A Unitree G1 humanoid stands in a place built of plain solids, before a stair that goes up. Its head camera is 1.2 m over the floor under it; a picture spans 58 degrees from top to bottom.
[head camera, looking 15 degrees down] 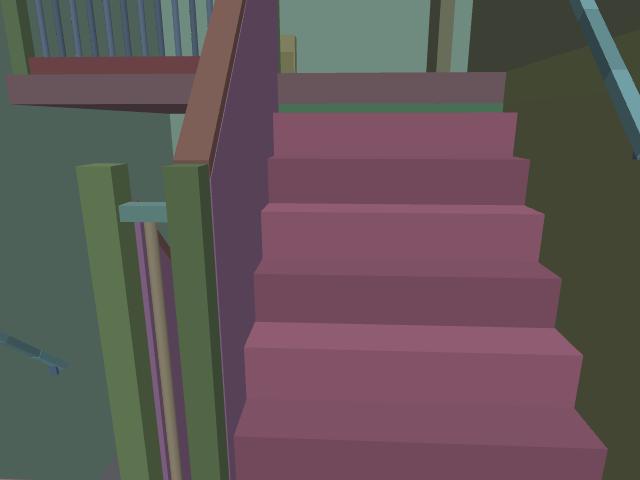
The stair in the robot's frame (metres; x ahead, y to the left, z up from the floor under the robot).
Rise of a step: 0.21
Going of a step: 0.21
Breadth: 1.20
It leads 3 degrees to the right of straight ahead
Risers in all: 7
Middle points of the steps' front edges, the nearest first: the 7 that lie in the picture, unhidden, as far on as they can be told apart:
1.18 -0.31 0.21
1.39 -0.32 0.42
1.60 -0.33 0.63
1.80 -0.34 0.84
2.01 -0.35 1.05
2.22 -0.36 1.25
2.43 -0.37 1.46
